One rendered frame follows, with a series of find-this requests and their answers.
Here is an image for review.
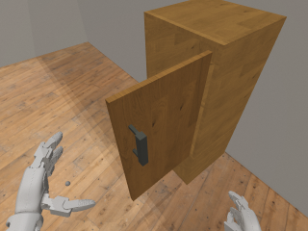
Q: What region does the robot left hand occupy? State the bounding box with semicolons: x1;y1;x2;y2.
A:
14;131;96;218

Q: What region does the robot right hand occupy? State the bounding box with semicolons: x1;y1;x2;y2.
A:
224;191;262;231

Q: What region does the handle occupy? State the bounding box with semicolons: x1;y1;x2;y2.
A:
128;124;148;166

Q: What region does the left robot forearm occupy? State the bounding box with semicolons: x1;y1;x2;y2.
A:
6;211;44;231

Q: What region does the cupboard door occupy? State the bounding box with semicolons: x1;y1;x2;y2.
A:
105;50;213;201

